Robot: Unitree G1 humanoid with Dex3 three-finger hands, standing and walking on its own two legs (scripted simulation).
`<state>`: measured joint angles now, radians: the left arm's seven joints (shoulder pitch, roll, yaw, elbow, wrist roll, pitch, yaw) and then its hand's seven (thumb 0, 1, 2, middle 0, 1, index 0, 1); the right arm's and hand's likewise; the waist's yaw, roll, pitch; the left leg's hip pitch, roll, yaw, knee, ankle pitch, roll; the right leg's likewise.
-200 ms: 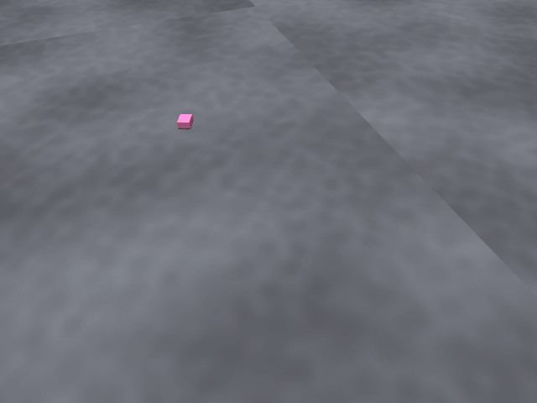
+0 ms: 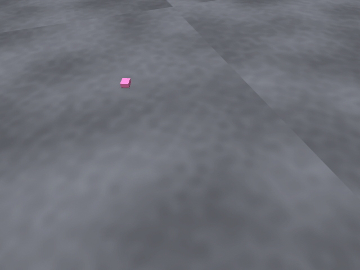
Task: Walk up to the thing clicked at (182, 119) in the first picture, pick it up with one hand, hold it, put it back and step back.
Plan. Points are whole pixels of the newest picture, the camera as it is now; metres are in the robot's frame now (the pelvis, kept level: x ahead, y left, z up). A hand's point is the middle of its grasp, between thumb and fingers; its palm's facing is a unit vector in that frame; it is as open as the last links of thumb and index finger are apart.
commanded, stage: stand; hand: left
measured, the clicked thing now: (125, 82) +1.84 +0.60 -0.76
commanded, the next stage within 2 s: walk up in 0.92 s
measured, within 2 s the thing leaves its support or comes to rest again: neither
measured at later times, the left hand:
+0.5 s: hand out of the picture +0.08 +0.25 -0.16, palm faces -0.01 -0.94 -0.33, open 7.4 cm
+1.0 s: hand out of the picture +0.07 +0.26 -0.15, palm faces +0.01 -0.94 -0.33, open 7.4 cm
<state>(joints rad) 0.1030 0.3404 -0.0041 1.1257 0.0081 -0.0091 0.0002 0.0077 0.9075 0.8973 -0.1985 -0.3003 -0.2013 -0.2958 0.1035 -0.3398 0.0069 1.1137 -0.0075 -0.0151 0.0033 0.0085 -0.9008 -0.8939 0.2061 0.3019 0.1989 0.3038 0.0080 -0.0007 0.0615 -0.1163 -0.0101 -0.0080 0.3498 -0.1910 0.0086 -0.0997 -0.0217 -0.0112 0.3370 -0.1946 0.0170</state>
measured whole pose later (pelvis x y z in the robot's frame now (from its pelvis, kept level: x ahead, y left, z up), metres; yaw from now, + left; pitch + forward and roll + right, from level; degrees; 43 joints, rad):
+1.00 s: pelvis +0.01 +0.00 +0.00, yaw +1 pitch -1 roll -1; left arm 0.17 0.35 0.03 1.08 0.02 -0.04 -0.03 0.01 0.91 0.90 -0.20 -0.30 -0.20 -0.30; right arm 0.15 -0.37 -0.04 1.07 -0.04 0.00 0.06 0.01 -0.90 -0.89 0.21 0.30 0.20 0.30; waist 0.01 0.02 0.02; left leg -0.21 -0.01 -0.02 0.55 -0.42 0.04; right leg -0.14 -0.02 -0.03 0.42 -0.34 -0.02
